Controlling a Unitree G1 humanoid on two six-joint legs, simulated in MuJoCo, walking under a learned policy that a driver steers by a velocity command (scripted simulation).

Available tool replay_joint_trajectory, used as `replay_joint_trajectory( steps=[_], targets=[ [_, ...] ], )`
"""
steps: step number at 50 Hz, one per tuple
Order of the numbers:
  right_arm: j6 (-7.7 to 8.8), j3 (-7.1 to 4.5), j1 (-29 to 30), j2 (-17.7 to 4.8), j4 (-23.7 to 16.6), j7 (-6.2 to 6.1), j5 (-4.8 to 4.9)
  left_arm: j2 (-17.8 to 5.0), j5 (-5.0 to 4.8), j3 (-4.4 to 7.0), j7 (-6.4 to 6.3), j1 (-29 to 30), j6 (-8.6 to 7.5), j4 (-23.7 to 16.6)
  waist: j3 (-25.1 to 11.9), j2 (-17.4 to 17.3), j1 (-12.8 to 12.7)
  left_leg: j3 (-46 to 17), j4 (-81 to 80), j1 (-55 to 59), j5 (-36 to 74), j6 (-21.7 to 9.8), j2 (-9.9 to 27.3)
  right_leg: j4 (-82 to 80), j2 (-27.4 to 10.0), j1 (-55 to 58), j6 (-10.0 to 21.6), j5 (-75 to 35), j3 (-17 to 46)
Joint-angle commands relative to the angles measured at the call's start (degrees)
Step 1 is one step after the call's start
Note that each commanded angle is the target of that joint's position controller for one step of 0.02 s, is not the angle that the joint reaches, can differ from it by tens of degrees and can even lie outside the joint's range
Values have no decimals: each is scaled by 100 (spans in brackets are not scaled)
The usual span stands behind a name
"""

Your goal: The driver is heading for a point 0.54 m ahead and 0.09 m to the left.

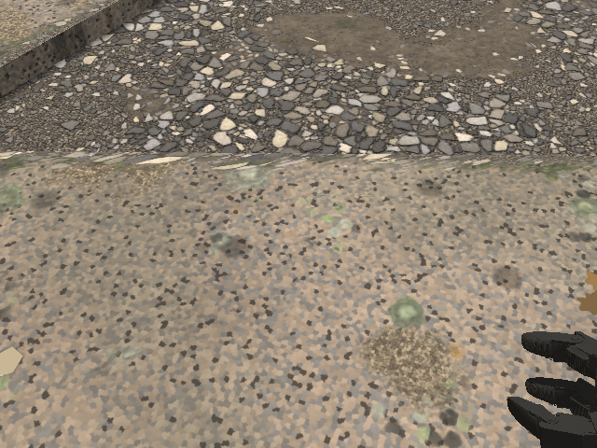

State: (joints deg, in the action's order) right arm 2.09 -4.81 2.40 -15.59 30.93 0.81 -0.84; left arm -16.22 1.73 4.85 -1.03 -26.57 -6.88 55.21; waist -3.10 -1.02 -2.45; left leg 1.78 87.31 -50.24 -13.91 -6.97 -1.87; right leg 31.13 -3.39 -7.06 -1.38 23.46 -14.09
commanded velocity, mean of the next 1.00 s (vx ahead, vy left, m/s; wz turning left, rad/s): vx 0.15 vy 0.00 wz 0.61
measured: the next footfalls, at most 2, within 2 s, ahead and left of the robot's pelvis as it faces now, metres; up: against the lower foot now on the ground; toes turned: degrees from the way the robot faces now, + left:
left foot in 0.10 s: +0.25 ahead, +0.05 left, +0.00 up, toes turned +1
right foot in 0.42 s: +0.46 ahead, -0.12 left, +0.00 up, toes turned +36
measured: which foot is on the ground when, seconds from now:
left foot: up 0.00-0.08, down 0.10-0.40, up 0.42-0.76, down 0.78-1.00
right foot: down 0.00-0.08, up 0.10-0.40, down 0.42-1.00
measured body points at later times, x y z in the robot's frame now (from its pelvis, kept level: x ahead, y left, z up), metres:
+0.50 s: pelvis +0.30 -0.06 +0.00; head +0.34 -0.04 +0.45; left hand +0.43 +0.26 -0.05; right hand +0.54 -0.28 -0.09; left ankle +0.21 +0.04 -0.66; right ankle +0.46 -0.12 -0.72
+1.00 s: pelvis +0.33 -0.05 +0.01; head +0.33 -0.04 +0.46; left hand +0.26 +0.23 -0.11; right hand +0.61 -0.12 -0.08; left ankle +0.27 +0.04 -0.72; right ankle +0.43 -0.15 -0.72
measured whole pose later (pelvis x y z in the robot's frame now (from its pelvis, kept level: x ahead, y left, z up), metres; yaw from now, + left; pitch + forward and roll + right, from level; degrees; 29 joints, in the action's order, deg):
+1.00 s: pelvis +0.33 -0.05 +0.01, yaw +36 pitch +0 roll +0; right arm -0.4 -0.3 -9.3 -10.6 37.1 0.0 -1.4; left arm -14.7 1.2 2.7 -0.7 -13.0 0.1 44.9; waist -0.6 1.5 -2.3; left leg -2.4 33.0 -15.5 -17.4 -1.1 -2.3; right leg 31.6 -1.9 -16.7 -2.5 14.4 1.8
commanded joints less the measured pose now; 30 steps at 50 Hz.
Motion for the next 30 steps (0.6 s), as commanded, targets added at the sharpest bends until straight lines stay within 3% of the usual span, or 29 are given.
replay_joint_trajectory(
  steps=[1,2,3,4,5,6,7,8,9,10,11,12,13,14,15,17,18,19,20,21,22,23,24,25,26,27,30],
  targets=[
    [177,282,-1748,263,115,547,-185,-53,230,-152,90,2299,-410,-1104,-1120,988,1349,280,-3543,3578,518,256,-41,-1698,128,-1234,-35,-5176,-627],
    [314,174,-2197,46,454,789,56,-1024,355,127,60,2583,-475,-1388,-487,1121,1372,347,-3379,5163,1192,572,-387,-1503,-33,-2531,-81,-6304,-674],
    [348,80,-2531,-267,631,884,234,-1576,436,294,45,2651,-478,-1428,-225,634,1570,326,-3888,5664,2178,621,-496,-1078,-203,-2796,-314,-6583,-511],
    [394,-60,-3790,-568,1135,818,293,-1814,532,373,59,2850,-384,-1538,-188,-327,2020,-296,-5074,6359,3349,486,-224,590,-266,-2837,-691,-5112,-228],
    [434,-169,-4635,-853,1692,636,-51,-1301,518,288,112,2419,-273,-1368,-37,-1420,2113,-781,-6217,6947,4106,72,34,3216,224,-3192,-1009,-267,176],
    [447,-336,-5022,-1348,1903,312,-439,-250,445,17,294,1581,-217,-1414,-463,-1471,1756,-1195,-5959,7608,5542,-710,302,5431,719,-3588,-1005,1273,1014],
    [371,-414,-4475,-2117,1490,199,-338,852,445,-348,478,-190,-321,-1491,-2474,-1248,582,-3106,-5185,8904,8812,-2430,1503,5839,637,-3526,-1114,1269,2275],
    [249,-293,-2049,-1530,576,73,55,-530,-314,-93,113,1592,-355,-2067,-546,-451,512,-3128,-5822,6466,7620,-1936,1371,5806,849,-4031,-638,1104,1965],
    [208,-264,-1253,-1382,227,-24,224,-762,-262,-42,-12,1632,-398,-2200,-364,131,123,-3204,-6208,6068,5934,-1831,1200,5342,694,-4363,-415,711,2128],
    [164,-268,-1008,-1334,43,-49,266,-845,-153,-14,-87,1481,-362,-2107,-740,595,29,-3362,-6416,5732,5072,-1684,1123,4928,504,-4015,-328,410,2225],
    [130,-274,-1004,-1275,10,-48,313,-901,-124,43,-117,1424,-280,-2115,-709,501,-63,-3578,-6540,5360,4853,-1656,1135,4455,474,-3915,-385,199,2345],
    [111,-269,-1101,-1197,14,-68,298,-917,-131,51,-122,1607,-182,-2153,-524,479,-81,-3583,-6571,4889,4841,-1567,1065,3819,433,-3697,-439,194,2442],
    [78,-215,-1043,-1004,3,-119,290,-724,-176,-8,-120,1841,-127,-2215,-348,598,-111,-3422,-6485,4282,4776,-1353,963,2716,398,-3421,-479,261,2412],
    [-8,-219,-1015,-989,-27,-180,286,-550,-224,-62,-139,2131,-76,-2242,-318,662,-65,-3213,-6423,3519,4582,-1078,693,1672,556,-2761,-501,42,2232],
    [-132,-281,-1127,-1132,38,-265,305,-371,-232,-113,-137,2362,-29,-2275,-533,492,44,-3017,-6411,2975,4267,-751,305,932,877,-1896,-480,-606,1986],
    [-337,-338,-1447,-1297,209,-369,334,-424,-353,-41,-71,2253,93,-2251,-995,-122,38,-2934,-6204,2715,3013,-166,-141,67,1256,-638,-488,-2041,1881],
    [-382,-309,-1411,-1206,208,-387,342,-472,-391,2,-41,2162,147,-2227,-957,-304,-47,-2931,-6014,2517,2272,48,-285,-313,1212,-149,-453,-2642,2003],
    [-379,-244,-1317,-987,160,-387,344,-521,-363,51,-29,1983,187,-2153,-876,-335,-185,-2894,-5667,2181,1454,254,-446,-656,997,425,-363,-3206,2156],
    [-340,-139,-1415,-585,172,-350,336,-550,-250,91,-52,1718,240,-2046,-829,-56,-284,-2547,-4783,1732,-18,520,-777,-909,411,1018,-135,-3769,2438],
    [-290,10,-1858,-64,195,-323,239,-612,-73,69,-125,1403,313,-2109,-1229,531,-211,-1999,-3362,1010,-2302,705,-1074,-533,-974,1964,430,-4596,3453],
    [-213,0,-2493,-226,196,-279,159,-618,76,14,-142,1291,425,-2287,-1671,1014,20,-1756,-2390,1015,-3182,881,-992,-194,-2034,1941,1117,-6277,4459],
    [-167,-73,-2890,-700,-23,-152,245,-1061,28,157,-153,1750,483,-2211,-1904,1923,565,-1311,-1351,738,-2709,1086,-403,-664,-2859,1669,1939,-4813,5763],
    [-236,-170,-2547,-1011,208,-205,308,-672,18,113,-205,2172,505,-2354,-1281,1440,384,-1034,-961,584,-2102,1203,-26,-877,-2137,1113,1818,-3223,5300],
    [-356,-208,-2212,-1118,280,-273,297,-345,6,-6,-227,2373,568,-2412,-825,975,281,-908,-741,653,-1653,1230,31,-921,-1609,464,1492,-2456,4403],
    [-465,-203,-2077,-1017,283,-332,259,-349,0,-62,-202,2586,611,-2485,-483,727,329,-792,-647,983,-1456,1256,7,-1062,-1250,-312,1368,-2532,3904],
    [-490,-157,-1954,-857,212,-343,181,-461,-15,-45,-187,2718,639,-2434,-266,599,385,-690,-763,1272,-1252,1226,-36,-1134,-1051,-842,1354,-2813,3527],
    [-379,47,-1794,-327,114,-317,116,-485,-32,-18,-128,2542,647,-2199,-479,665,398,-368,-2158,1968,-1086,1113,-38,-1132,-656,-935,1334,-3610,2756]
  ],
)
